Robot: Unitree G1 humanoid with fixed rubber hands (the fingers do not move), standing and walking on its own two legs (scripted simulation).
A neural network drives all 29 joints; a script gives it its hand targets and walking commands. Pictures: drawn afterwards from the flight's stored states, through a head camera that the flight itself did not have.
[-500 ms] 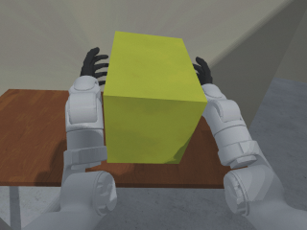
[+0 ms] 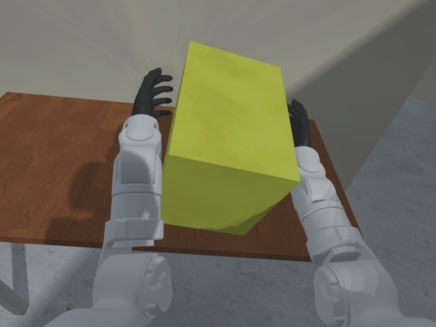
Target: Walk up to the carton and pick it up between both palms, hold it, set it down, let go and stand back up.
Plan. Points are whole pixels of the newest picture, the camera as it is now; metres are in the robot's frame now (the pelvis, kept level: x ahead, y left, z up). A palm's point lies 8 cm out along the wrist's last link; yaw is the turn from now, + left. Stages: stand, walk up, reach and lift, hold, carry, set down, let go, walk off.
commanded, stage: set down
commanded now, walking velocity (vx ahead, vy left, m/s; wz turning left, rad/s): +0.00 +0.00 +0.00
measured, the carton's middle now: (218, 142) +0.41 +0.00 +0.15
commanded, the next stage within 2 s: none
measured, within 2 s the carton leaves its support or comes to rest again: neither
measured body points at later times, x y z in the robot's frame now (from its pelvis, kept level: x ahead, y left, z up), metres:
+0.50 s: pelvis +0.01 +0.00 +0.00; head -0.02 +0.03 +0.45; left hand +0.41 +0.13 +0.19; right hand +0.41 -0.14 +0.16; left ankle +0.01 +0.12 -0.75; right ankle +0.01 -0.12 -0.75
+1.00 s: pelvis +0.01 -0.01 +0.00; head +0.00 +0.02 +0.45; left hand +0.43 +0.13 +0.15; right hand +0.42 -0.15 +0.13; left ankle +0.01 +0.12 -0.75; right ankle +0.01 -0.12 -0.75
